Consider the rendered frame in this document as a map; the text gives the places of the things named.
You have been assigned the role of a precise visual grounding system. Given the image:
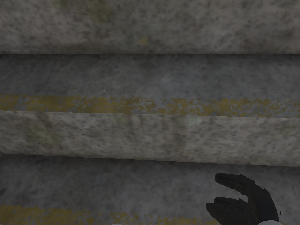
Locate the right robot hand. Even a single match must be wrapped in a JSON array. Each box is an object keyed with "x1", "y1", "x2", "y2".
[{"x1": 206, "y1": 173, "x2": 281, "y2": 225}]

